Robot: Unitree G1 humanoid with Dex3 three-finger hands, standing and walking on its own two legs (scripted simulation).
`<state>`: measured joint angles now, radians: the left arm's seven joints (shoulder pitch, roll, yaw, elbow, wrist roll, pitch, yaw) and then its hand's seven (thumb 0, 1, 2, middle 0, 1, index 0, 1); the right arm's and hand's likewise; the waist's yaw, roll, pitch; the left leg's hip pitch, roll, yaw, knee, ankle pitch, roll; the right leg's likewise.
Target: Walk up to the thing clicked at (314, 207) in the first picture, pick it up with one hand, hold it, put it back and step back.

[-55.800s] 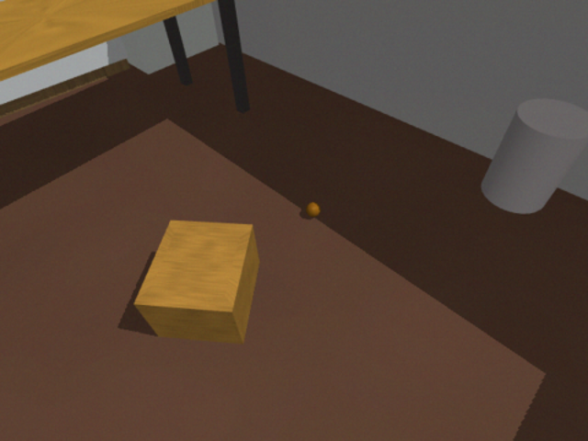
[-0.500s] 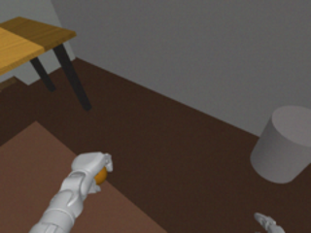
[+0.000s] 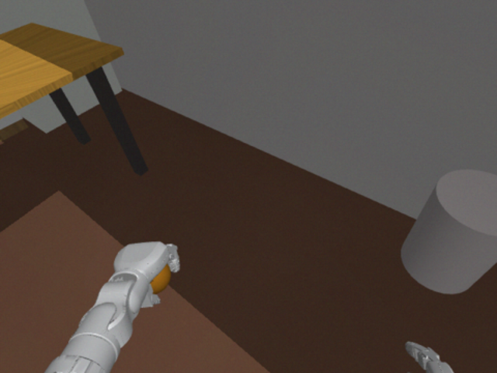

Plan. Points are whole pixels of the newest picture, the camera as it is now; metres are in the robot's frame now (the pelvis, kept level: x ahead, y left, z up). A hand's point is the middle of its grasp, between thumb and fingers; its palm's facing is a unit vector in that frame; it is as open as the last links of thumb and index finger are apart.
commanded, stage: hold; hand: left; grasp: from above
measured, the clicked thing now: (152, 275) +0.32 +0.23 -0.05
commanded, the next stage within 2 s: crouch in 0.12 s
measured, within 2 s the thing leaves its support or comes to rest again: neither
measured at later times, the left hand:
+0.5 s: hand (154, 289) +0.30 +0.23 -0.07, palm faces -0.45 -0.04 -0.89, open 8.4 cm
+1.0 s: hand (182, 298) +0.37 +0.24 -0.30, palm faces -0.41 +0.03 -0.91, open 8.3 cm
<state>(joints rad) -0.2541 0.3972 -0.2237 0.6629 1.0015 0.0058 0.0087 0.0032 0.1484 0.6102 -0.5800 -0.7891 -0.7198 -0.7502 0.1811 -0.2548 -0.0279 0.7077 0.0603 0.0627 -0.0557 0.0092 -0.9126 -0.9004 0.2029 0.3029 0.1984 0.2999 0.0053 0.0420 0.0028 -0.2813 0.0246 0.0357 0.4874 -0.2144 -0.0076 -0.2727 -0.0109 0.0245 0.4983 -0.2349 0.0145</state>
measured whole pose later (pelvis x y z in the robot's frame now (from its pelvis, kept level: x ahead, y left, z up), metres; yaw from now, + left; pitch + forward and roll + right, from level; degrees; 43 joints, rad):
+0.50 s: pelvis +0.01 +0.00 +0.00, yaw +0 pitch +2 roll +0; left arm -0.28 0.38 -0.21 0.79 1.05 -0.02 0.10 0.00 0.14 0.64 -0.58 -0.80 -0.71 -0.77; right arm 0.18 -0.25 -0.04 0.70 0.05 0.08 -0.04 0.01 -0.90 -0.90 0.20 0.30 0.20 0.30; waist -0.02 0.02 0.00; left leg -0.33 0.02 0.03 0.52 -0.23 -0.01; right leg -0.32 -0.01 0.02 0.53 -0.25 0.02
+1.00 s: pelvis -0.04 +0.01 -0.18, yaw +0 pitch +30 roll -3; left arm -0.71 0.46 -0.06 1.23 1.17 -0.03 0.37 0.00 0.14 0.64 -0.56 -0.82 -0.71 -0.79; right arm 0.24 -0.25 -0.07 0.74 -0.03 0.00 -0.02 0.00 -0.90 -0.90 0.20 0.30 0.20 0.30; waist -0.15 0.03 -0.18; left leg -1.49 0.04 -0.02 1.53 -0.55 0.00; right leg -1.45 0.00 -0.01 1.50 -0.56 0.03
